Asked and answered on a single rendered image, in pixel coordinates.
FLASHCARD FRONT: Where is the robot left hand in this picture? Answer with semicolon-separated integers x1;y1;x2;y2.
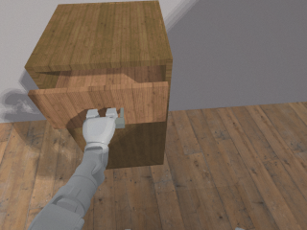
83;107;118;146

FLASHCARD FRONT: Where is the drawer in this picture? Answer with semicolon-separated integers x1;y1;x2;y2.
28;65;169;129

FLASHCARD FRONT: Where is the handle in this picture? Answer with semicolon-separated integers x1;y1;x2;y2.
83;107;125;128

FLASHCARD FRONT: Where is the cabinet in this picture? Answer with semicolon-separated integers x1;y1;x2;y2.
24;0;173;170

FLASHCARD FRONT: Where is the left robot upper arm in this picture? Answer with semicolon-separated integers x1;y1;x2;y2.
32;203;84;230

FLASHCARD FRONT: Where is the left robot forearm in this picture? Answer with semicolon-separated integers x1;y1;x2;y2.
27;142;109;230

